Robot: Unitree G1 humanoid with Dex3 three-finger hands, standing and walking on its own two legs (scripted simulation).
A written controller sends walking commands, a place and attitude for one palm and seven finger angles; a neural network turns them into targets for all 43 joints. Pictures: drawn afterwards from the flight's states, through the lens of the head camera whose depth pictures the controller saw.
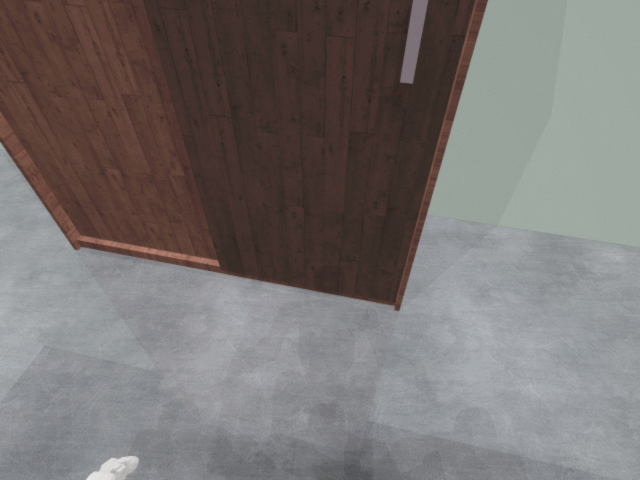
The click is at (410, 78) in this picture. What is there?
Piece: wardrobe's sliding door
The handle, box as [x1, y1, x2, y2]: [400, 0, 427, 83]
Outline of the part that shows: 427,0 413,0 400,82 412,83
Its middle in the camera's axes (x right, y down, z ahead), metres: +0.18 -0.39 +0.74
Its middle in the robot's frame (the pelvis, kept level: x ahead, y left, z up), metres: +0.85 -0.13 +0.21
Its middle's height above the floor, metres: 0.98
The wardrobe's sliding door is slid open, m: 0.00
